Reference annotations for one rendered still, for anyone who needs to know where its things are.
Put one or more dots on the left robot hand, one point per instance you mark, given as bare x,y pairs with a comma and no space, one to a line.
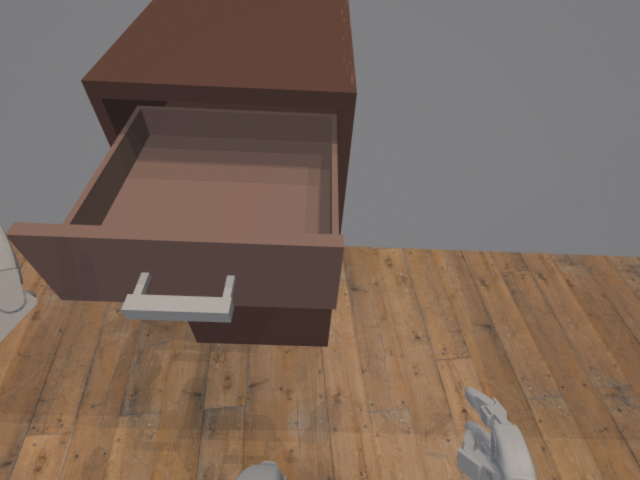
15,303

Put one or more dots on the drawer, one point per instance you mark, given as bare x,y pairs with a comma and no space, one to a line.
191,195

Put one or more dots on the cabinet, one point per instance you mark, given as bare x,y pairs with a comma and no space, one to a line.
257,55

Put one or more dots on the right robot hand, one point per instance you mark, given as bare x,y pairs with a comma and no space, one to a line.
504,454

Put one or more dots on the handle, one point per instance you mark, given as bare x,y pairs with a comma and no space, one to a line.
178,308

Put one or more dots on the left robot shin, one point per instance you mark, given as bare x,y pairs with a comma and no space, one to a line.
269,463

